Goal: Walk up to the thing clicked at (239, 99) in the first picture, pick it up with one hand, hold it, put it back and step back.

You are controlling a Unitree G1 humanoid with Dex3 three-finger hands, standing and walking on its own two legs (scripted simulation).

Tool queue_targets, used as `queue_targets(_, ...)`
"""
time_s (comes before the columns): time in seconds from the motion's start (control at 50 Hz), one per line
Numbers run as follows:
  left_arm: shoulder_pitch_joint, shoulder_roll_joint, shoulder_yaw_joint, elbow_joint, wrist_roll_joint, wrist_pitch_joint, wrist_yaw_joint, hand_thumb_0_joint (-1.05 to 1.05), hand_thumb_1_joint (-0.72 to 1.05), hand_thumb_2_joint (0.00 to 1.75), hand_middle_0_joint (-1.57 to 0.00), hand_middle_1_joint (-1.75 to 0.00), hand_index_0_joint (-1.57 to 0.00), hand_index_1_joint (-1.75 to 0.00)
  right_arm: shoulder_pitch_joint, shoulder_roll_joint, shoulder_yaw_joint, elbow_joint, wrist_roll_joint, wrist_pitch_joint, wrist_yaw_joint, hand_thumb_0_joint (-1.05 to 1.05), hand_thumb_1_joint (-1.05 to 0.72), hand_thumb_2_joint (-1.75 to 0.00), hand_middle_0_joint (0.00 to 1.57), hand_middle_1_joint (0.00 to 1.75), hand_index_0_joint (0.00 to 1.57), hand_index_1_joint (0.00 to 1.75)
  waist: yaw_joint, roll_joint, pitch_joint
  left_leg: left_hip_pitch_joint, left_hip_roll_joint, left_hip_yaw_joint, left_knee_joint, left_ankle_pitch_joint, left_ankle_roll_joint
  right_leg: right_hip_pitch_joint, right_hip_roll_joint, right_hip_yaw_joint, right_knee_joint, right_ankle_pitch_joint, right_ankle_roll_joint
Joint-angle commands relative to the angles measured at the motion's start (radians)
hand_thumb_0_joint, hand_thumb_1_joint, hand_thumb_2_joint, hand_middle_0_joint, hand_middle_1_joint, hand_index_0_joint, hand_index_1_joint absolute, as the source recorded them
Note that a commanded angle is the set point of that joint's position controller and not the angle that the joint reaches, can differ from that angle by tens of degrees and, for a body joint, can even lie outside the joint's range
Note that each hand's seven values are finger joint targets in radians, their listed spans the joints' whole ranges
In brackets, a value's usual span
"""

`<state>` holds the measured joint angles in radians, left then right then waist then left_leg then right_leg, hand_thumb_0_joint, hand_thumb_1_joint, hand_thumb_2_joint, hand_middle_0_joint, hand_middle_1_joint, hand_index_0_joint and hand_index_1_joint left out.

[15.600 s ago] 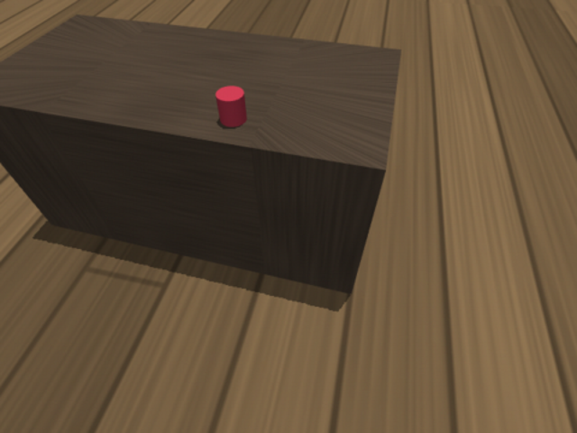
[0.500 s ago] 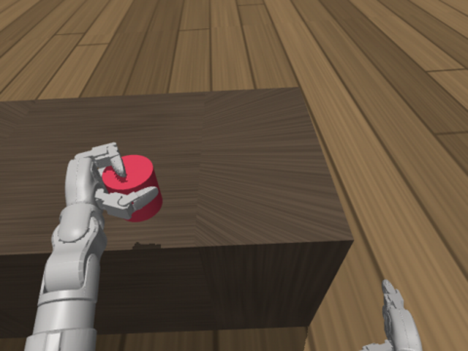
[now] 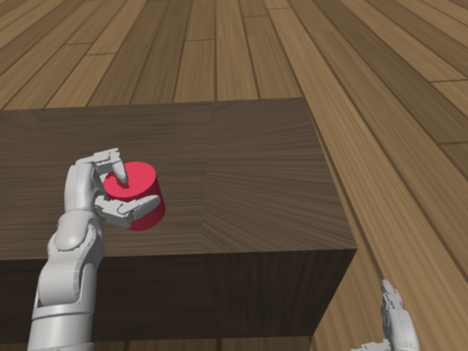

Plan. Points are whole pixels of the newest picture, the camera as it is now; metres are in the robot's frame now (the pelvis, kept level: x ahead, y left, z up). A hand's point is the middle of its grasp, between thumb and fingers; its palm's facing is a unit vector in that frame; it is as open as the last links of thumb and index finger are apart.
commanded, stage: hold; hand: left
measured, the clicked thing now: (136, 196) +0.33 +0.16 +0.13
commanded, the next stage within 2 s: none
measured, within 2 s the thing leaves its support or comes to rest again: neither
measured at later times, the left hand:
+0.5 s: hand (125, 185) +0.33 +0.17 +0.16, palm faces +0.14 -0.99 -0.03, open 7.2 cm
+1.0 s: hand (132, 181) +0.33 +0.16 +0.16, palm faces +0.12 -0.99 -0.02, open 7.1 cm
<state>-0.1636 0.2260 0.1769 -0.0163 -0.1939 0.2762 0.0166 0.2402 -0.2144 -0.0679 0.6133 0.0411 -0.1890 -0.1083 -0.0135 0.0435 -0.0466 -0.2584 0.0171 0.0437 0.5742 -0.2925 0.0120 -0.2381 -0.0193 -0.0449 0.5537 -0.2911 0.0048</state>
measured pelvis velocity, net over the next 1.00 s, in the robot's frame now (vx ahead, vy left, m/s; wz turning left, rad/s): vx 0.01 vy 0.00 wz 0.01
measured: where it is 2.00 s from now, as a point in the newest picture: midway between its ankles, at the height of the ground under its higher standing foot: outside the picture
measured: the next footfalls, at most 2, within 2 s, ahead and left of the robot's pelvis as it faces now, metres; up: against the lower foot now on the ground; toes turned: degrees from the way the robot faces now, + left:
none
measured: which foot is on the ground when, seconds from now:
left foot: down 0.00-1.00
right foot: down 0.00-1.00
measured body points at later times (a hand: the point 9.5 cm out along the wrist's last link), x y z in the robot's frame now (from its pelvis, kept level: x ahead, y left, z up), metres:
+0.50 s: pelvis +0.01 +0.00 +0.00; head -0.01 -0.02 +0.45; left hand +0.31 +0.22 +0.16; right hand +0.18 -0.26 -0.07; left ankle +0.01 +0.11 -0.73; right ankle +0.00 -0.12 -0.73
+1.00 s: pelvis +0.01 +0.00 +0.01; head -0.01 -0.02 +0.46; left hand +0.32 +0.21 +0.16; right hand +0.17 -0.26 -0.07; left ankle +0.01 +0.11 -0.73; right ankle +0.00 -0.12 -0.73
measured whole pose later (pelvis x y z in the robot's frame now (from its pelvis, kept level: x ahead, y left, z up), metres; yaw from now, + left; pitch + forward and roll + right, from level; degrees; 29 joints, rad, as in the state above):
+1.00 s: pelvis +0.01 +0.00 +0.01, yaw +0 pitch -2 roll +0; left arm -0.13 0.20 0.19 -0.11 -0.21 0.36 0.01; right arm 0.23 -0.23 -0.09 0.65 0.04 -0.20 -0.08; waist -0.01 0.05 -0.02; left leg -0.20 0.01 0.04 0.50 -0.27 0.01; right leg -0.18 -0.02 -0.05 0.48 -0.27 0.00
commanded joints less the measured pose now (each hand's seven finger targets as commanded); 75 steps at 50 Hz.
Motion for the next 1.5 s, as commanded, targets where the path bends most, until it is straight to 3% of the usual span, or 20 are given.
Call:
queue_targets(0.0, -0.459, 0.171, 0.081, -0.354, -0.026, -0.094, -0.002, 0.0, 0.08, 1.21, -1.3, -1.41, -1.31, -1.42, -0.092, -0.144, -0.072, -0.154, -0.004, -0.068, -0.002, 0.0, 0.51, -0.06, 0.05, 0.05, 0.05, 0.05, -0.008, 0.003, -0.205, 0.126, -0.002, -0.04, -0.11, 0.175, 0.001, 0.014, 0.023, -0.014, -0.103, 0.173, -0.013)
queue_targets(0.2, -0.439, 0.136, 0.068, -0.459, -0.034, -0.061, -0.005, 0.0, 0.08, 1.22, -1.29, -1.41, -1.31, -1.42, -0.135, -0.103, -0.042, -0.14, -0.006, -0.086, 0.006, 0.0, 0.51, -0.06, 0.05, 0.05, 0.05, 0.05, 0.02, -0.012, -0.235, 0.149, -0.013, -0.037, -0.106, 0.247, 0.006, 0.064, 0.014, -0.011, -0.113, 0.235, -0.006)
queue_targets(0.22, -0.342, 0.163, 0.116, -0.342, -0.034, -0.048, 0.001, 0.0, 0.06, 1.23, -1.29, -1.42, -1.3, -1.43, -0.128, -0.152, -0.082, -0.135, -0.006, -0.082, 0.0, 0.0, 0.5, -0.06, 0.05, 0.05, 0.05, 0.05, 0.017, -0.043, -0.191, 0.132, -0.011, -0.036, -0.11, 0.233, 0.007, 0.054, 0.017, -0.01, -0.116, 0.22, -0.005)
queue_targets(0.24, -0.345, 0.134, 0.068, -0.413, -0.03, -0.049, -0.004, 0.0, 0.06, 1.22, -1.28, -1.41, -1.3, -1.42, -0.124, -0.111, -0.048, -0.122, -0.006, -0.077, 0.006, 0.0, 0.51, -0.06, 0.05, 0.05, 0.05, 0.05, 0.03, -0.007, -0.214, 0.136, -0.015, -0.036, -0.108, 0.249, 0.006, 0.07, 0.012, -0.009, -0.115, 0.237, -0.007)
queue_targets(0.26, -0.377, 0.157, 0.1, -0.427, -0.033, -0.048, -0.002, 0.0, 0.07, 1.23, -1.29, -1.42, -1.3, -1.43, -0.124, -0.132, -0.068, -0.114, -0.007, -0.081, 0.007, 0.0, 0.51, -0.06, 0.05, 0.05, 0.05, 0.05, 0.023, -0.001, -0.202, 0.138, -0.014, -0.034, -0.11, 0.245, 0.004, 0.056, 0.015, -0.008, -0.113, 0.233, -0.008)
queue_targets(0.38, -0.359, 0.161, 0.101, -0.428, -0.028, -0.038, 0.002, 0.0, 0.07, 1.22, -1.28, -1.42, -1.3, -1.43, -0.137, -0.144, -0.08, -0.114, -0.006, -0.081, 0.01, 0.0, 0.51, -0.06, 0.05, 0.05, 0.05, 0.05, 0.01, -0.001, -0.195, 0.152, -0.013, -0.037, -0.113, 0.265, 0.004, 0.063, 0.015, -0.01, -0.12, 0.256, -0.006)
queue_targets(0.42, -0.356, 0.125, 0.066, -0.418, -0.027, -0.034, -0.005, 0.0, 0.08, 1.23, -1.28, -1.42, -1.3, -1.43, -0.141, -0.119, -0.056, -0.109, -0.008, -0.082, 0.01, 0.0, 0.51, -0.06, 0.05, 0.05, 0.05, 0.05, 0.002, -0.019, -0.184, 0.152, -0.013, -0.036, -0.111, 0.27, 0.007, 0.058, 0.014, -0.007, -0.123, 0.267, -0.002)
queue_targets(0.46, -0.343, 0.122, 0.062, -0.386, -0.028, -0.034, -0.006, 0.0, 0.08, 1.23, -1.28, -1.42, -1.3, -1.43, -0.151, -0.163, -0.087, -0.128, -0.009, -0.084, 0.0, 0.0, 0.51, -0.06, 0.05, 0.05, 0.05, 0.05, -0.01, -0.047, -0.199, 0.16, -0.016, -0.033, -0.11, 0.269, 0.012, 0.055, 0.011, -0.004, -0.129, 0.276, 0.003)
queue_targets(0.48, -0.42, 0.159, 0.08, -0.493, -0.028, -0.045, -0.001, 0.0, 0.09, 1.23, -1.28, -1.42, -1.3, -1.43, -0.143, -0.131, -0.063, -0.098, -0.009, -0.085, 0.003, 0.0, 0.51, -0.06, 0.05, 0.05, 0.05, 0.05, 0.006, -0.008, -0.201, 0.163, -0.018, -0.035, -0.113, 0.264, 0.01, 0.058, 0.009, -0.005, -0.126, 0.269, 0.0)
queue_targets(0.62, -0.388, 0.17, 0.105, -0.445, -0.029, -0.04, 0.002, 0.0, 0.08, 1.25, -1.28, -1.44, -1.3, -1.44, -0.1, -0.148, -0.084, -0.078, -0.012, -0.088, 0.001, 0.0, 0.51, -0.06, 0.05, 0.05, 0.05, 0.05, -0.007, -0.002, -0.241, 0.194, -0.016, -0.037, -0.098, 0.358, 0.007, 0.076, 0.011, -0.006, -0.108, 0.355, -0.001)
queue_targets(0.76, -0.381, 0.107, 0.05, -0.383, -0.032, -0.016, -0.009, 0.0, 0.1, 1.27, -1.3, -1.45, -1.32, -1.46, -0.143, -0.121, -0.052, -0.103, -0.007, -0.085, 0.019, 0.0, 0.52, -0.06, 0.05, 0.05, 0.05, 0.05, 0.011, -0.015, -0.186, 0.163, -0.012, -0.044, -0.119, 0.314, 0.0, 0.069, 0.017, -0.02, -0.119, 0.293, -0.009)
queue_targets(0.86, -0.364, 0.141, 0.092, -0.355, -0.029, -0.015, -0.009, 0.0, 0.1, 1.25, -1.3, -1.45, -1.32, -1.45, -0.137, -0.151, -0.081, -0.109, -0.005, -0.081, 0.023, 0.0, 0.52, -0.06, 0.05, 0.05, 0.05, 0.05, 0.016, -0.036, -0.156, 0.144, -0.014, -0.04, -0.135, 0.235, 0.005, 0.058, 0.019, -0.018, -0.14, 0.227, -0.009)
queue_targets(0.94, -0.363, 0.168, 0.137, -0.386, -0.031, -0.029, -0.001, 0.0, 0.1, 1.25, -1.29, -1.44, -1.31, -1.45, -0.124, -0.133, -0.071, -0.132, -0.005, -0.075, 0.027, 0.0, 0.52, -0.06, 0.05, 0.05, 0.05, 0.05, 0.026, -0.046, -0.206, 0.157, -0.017, -0.035, -0.121, 0.273, 0.008, 0.088, 0.014, -0.012, -0.137, 0.265, -0.004)
queue_targets(0.96, -0.335, 0.133, 0.106, -0.405, -0.03, -0.033, -0.003, 0.0, 0.12, 1.26, -1.28, -1.44, -1.31, -1.44, -0.132, -0.131, -0.061, -0.169, -0.007, -0.074, 0.026, 0.0, 0.52, -0.06, 0.05, 0.05, 0.05, 0.05, 0.023, -0.058, -0.229, 0.165, -0.015, -0.036, -0.118, 0.293, 0.007, 0.108, 0.015, -0.013, -0.133, 0.283, -0.003)
queue_targets(0.98, -0.38, 0.179, 0.126, -0.499, -0.026, -0.045, 0.004, 0.0, 0.13, 1.27, -1.28, -1.44, -1.3, -1.45, -0.139, -0.136, -0.071, -0.152, -0.006, -0.072, 0.024, 0.0, 0.51, -0.06, 0.05, 0.05, 0.05, 0.05, 0.031, -0.007, -0.264, 0.187, -0.016, -0.037, -0.117, 0.316, 0.004, 0.111, 0.014, -0.01, -0.123, 0.301, -0.007)
queue_targets(1.18, -0.318, 0.112, 0.042, -0.479, -0.023, -0.058, -0.013, 0.0, 0.18, 1.31, -1.31, -1.47, -1.33, -1.48, -0.157, -0.118, -0.05, -0.094, -0.012, -0.081, 0.007, 0.0, 0.51, -0.06, 0.05, 0.05, 0.05, 0.05, 0.004, -0.002, -0.183, 0.162, -0.018, -0.036, -0.134, 0.219, 0.008, 0.059, 0.014, -0.009, -0.145, 0.225, -0.004)
queue_targets(1.24, -0.287, 0.096, 0.048, -0.425, -0.033, -0.049, -0.011, 0.0, 0.15, 1.3, -1.31, -1.48, -1.33, -1.48, -0.155, -0.141, -0.061, -0.14, -0.012, -0.087, 0.001, 0.0, 0.51, -0.06, 0.05, 0.05, 0.05, 0.05, -0.012, -0.05, -0.214, 0.187, -0.014, -0.039, -0.126, 0.253, 0.011, 0.078, 0.019, -0.015, -0.143, 0.255, -0.001)
queue_targets(1.34, -0.37, 0.179, 0.12, -0.462, -0.024, -0.055, 0.004, 0.0, 0.15, 1.32, -1.3, -1.48, -1.32, -1.49, -0.116, -0.135, -0.067, -0.091, -0.013, -0.078, 0.002, 0.0, 0.52, -0.06, 0.05, 0.05, 0.05, 0.05, -0.004, -0.022, -0.207, 0.186, -0.017, -0.036, -0.131, 0.263, 0.009, 0.068, 0.013, -0.009, -0.137, 0.27, -0.002)
queue_targets(1.44, -0.374, 0.157, 0.109, -0.386, -0.025, -0.043, 0.012, 0.0, 0.21, 1.35, -1.3, -1.49, -1.32, -1.5, -0.143, -0.147, -0.076, -0.094, -0.011, -0.083, 0.004, 0.0, 0.52, -0.06, 0.05, 0.05, 0.05, 0.05, -0.004, -0.005, -0.169, 0.171, -0.017, -0.036, -0.141, 0.243, 0.003, 0.061, 0.014, -0.01, -0.145, 0.246, -0.006)
queue_targets(1.48, -0.429, 0.135, 0.067, -0.428, -0.024, -0.048, 0.002, 0.0, 0.2, 1.34, -1.31, -1.49, -1.32, -1.5, -0.161, -0.111, -0.046, -0.092, -0.011, -0.089, 0.009, 0.0, 0.52, -0.06, 0.05, 0.05, 0.05, 0.05, 0.001, 0.004, -0.171, 0.17, -0.019, -0.038, -0.146, 0.227, 0.005, 0.061, 0.012, -0.012, -0.149, 0.231, -0.008)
